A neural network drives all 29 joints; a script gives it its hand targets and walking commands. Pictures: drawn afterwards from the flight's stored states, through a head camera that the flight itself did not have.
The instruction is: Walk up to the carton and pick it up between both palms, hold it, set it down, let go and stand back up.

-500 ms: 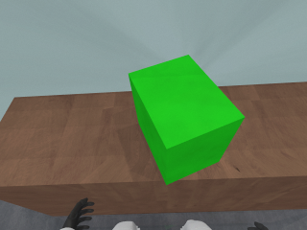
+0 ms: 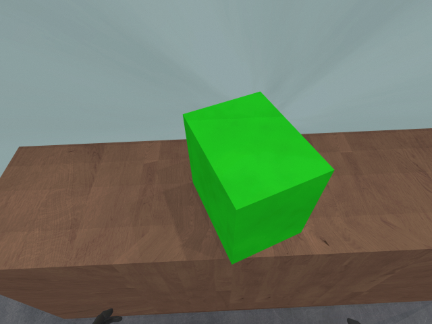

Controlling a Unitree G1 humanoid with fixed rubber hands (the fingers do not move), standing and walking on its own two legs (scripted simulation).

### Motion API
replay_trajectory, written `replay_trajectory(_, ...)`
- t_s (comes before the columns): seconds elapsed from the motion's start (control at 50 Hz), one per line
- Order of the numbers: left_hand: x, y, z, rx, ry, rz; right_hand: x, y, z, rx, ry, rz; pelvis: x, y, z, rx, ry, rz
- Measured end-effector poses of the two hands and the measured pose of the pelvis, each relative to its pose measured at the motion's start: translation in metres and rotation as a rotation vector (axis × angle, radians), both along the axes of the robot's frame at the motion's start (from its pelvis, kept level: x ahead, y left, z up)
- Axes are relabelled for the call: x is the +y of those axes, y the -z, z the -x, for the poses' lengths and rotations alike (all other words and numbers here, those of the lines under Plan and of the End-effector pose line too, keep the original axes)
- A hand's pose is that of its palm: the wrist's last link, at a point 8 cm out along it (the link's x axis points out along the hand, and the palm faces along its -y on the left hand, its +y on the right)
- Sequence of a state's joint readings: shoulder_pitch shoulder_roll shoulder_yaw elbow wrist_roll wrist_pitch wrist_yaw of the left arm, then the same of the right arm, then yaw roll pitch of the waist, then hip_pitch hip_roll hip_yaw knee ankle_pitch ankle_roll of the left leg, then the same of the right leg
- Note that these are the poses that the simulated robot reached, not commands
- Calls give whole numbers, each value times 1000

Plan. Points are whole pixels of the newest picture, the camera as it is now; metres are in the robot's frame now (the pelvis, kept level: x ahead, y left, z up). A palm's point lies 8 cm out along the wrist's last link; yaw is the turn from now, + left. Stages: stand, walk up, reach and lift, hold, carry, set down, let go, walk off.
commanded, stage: walk up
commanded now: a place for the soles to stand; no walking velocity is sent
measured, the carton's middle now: (246, 177) +0.42 -0.05 -0.02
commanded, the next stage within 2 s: none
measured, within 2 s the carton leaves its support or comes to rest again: neither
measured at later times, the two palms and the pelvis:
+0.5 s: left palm out of the picture +0.08 +0.13 -0.12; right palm out of the picture -0.03 -0.39 -0.13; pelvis -0.06 -0.10 -0.02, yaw -3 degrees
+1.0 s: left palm out of the picture -0.04 +0.16 -0.12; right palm out of the picture -0.01 -0.35 -0.12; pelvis -0.07 -0.10 +0.00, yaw +4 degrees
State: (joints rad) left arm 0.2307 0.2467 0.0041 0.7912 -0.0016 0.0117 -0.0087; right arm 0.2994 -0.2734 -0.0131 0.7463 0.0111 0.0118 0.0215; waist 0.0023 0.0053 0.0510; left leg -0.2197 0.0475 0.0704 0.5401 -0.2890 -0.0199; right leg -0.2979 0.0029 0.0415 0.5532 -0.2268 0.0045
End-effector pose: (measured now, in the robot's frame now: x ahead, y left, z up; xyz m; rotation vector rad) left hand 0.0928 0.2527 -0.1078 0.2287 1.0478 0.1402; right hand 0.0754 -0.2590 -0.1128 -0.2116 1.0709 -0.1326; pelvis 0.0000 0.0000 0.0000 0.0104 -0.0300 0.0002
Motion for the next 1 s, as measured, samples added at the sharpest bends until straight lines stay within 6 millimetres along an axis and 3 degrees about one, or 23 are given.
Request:
replay_trajectory(0.1, 4, 6, 9, 56, 44, -16, -6, 3, 17, 28, 8, 44, -3, 3, 7, -5, 20, -4)
replay_trajectory(0.22, -6, 11, 1, 95, 89, -52, -44, 3, 55, 81, 65, 130, -28, 8, 25, -31, 56, 4)
replay_trajectory(0.34, -57, 15, -14, 22, 132, -37, -99, 17, 88, 109, 95, 138, -69, 21, 43, -20, 83, 2)
replay_trajectory(0.46, -110, 10, 4, -20, 123, -14, -131, 23, 101, 113, 113, 109, -97, 20, 57, -25, 59, 2)
replay_trajectory(0.6, -130, 6, 37, -52, 56, 0, -131, 19, 100, 103, 35, 75, -111, 14, 67, -15, 5, 3)
replay_trajectory(0.8, -106, 15, 102, 30, -61, 11, -107, 9, 97, 54, 1, 24, -108, 9, 78, -18, -44, -2)
replay_trajectory(1.0, -94, 9, 133, 64, -110, -4, -91, 5, 83, 52, -55, -5, -103, 2, 74, -1, -72, 10)
